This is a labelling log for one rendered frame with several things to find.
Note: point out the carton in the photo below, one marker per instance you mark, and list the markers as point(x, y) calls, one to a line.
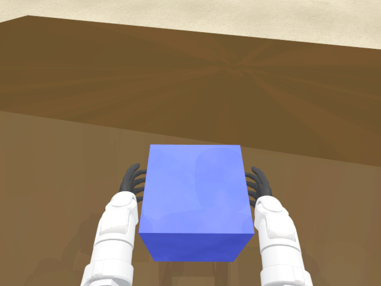
point(195, 204)

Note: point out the robot left forearm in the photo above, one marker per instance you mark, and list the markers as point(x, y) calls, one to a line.
point(111, 259)

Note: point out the robot left hand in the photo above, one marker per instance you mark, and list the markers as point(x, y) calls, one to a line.
point(129, 183)

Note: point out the robot right hand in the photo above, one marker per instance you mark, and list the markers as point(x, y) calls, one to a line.
point(262, 185)

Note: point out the robot right forearm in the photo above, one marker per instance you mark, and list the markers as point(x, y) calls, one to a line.
point(279, 245)

